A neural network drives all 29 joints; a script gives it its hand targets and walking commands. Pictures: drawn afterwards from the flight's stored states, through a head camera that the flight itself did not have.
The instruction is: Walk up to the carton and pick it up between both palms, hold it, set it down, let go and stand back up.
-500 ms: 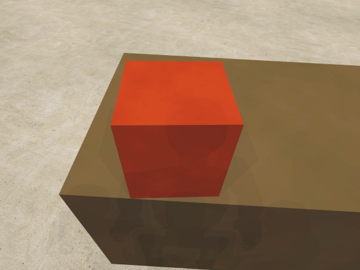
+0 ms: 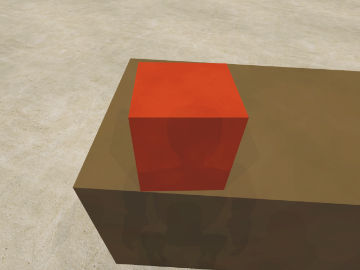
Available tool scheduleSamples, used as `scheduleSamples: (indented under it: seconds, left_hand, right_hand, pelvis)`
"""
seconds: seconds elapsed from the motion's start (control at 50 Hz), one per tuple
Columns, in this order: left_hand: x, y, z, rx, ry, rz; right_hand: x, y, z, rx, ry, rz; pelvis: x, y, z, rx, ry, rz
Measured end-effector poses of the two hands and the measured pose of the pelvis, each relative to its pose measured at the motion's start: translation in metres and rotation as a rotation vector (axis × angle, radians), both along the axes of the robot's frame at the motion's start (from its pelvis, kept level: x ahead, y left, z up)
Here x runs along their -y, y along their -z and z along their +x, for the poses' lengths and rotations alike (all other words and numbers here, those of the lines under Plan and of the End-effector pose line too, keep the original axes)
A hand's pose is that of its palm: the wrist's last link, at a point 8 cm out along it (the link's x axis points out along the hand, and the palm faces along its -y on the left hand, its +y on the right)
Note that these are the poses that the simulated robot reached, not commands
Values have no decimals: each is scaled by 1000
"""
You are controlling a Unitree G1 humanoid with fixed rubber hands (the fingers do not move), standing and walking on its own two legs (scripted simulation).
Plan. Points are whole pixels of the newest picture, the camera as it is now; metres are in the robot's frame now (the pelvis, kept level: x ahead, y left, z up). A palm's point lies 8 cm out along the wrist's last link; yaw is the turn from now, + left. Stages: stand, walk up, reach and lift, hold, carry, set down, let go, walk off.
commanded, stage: stand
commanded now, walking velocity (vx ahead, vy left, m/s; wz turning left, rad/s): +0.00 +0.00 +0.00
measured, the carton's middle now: (182, 128) +0.47 -0.01 +0.07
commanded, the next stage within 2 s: none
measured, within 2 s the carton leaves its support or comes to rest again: neither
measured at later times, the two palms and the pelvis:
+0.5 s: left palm out of the picture -0.06 +0.18 -0.15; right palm out of the picture -0.04 -0.23 -0.15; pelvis -0.02 -0.02 +0.00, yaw +0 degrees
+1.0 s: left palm out of the picture -0.03 +0.18 -0.15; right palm out of the picture -0.04 -0.22 -0.15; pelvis +0.00 -0.02 +0.00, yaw +0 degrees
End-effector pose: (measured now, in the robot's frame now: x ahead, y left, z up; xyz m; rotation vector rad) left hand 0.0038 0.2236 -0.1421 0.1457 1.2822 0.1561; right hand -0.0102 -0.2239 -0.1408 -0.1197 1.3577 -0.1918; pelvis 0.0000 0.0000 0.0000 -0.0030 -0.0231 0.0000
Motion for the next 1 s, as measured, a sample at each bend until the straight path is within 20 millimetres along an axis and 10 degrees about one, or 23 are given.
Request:
scheduleSamples:
  seconds: [0.34,1.0]
  left_hand:
    - [31,5,-68,-167,-36,-51]
    - [40,5,-34,-131,-35,-52]
  right_hand:
    - [8,3,-38,-80,21,10]
    - [1,6,-31,-88,3,37]
  pelvis:
    - [9,0,-16,-10,-2,7]
    - [17,0,-2,-25,3,-2]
